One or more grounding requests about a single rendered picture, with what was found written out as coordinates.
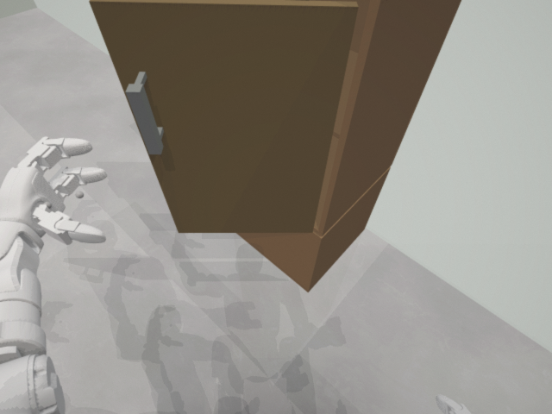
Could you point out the left robot forearm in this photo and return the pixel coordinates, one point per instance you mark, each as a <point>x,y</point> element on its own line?
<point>20,292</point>

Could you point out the robot left upper arm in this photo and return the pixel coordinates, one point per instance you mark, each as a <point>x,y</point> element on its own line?
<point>30,385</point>

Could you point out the handle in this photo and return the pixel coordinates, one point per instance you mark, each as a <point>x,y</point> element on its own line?
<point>140,106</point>

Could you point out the left robot hand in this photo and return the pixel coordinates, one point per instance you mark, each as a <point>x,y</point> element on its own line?
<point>24,191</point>

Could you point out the right robot hand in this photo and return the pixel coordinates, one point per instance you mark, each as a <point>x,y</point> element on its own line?
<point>449,406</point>

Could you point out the cupboard door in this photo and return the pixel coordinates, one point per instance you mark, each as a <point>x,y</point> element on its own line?
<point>247,92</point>

